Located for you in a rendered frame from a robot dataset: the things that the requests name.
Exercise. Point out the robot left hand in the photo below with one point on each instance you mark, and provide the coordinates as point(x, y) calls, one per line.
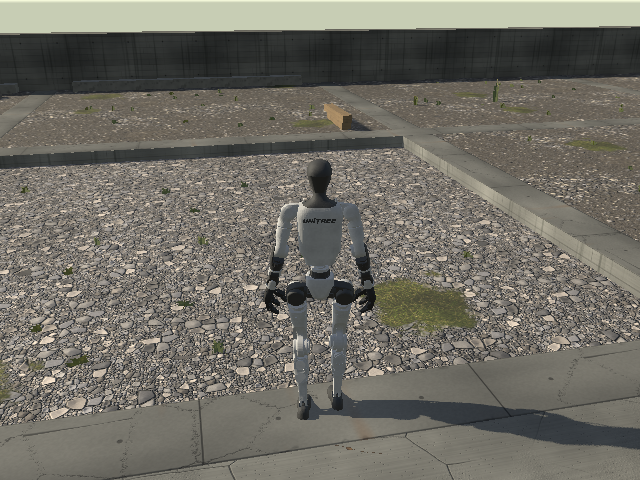
point(269, 299)

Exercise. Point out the right robot forearm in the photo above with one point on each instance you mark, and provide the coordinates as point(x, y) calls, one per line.
point(364, 270)

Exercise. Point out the robot right hand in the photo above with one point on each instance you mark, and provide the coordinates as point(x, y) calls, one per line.
point(369, 296)

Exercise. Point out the left robot forearm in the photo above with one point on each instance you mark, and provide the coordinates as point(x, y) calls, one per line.
point(274, 271)

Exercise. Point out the robot head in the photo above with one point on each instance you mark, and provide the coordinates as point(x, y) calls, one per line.
point(319, 173)

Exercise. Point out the left robot upper arm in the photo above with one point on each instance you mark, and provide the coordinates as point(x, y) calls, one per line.
point(287, 213)

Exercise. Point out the right robot upper arm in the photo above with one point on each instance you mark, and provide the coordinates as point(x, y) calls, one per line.
point(351, 212)

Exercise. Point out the left robot shin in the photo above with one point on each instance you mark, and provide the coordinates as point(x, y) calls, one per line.
point(301, 371)

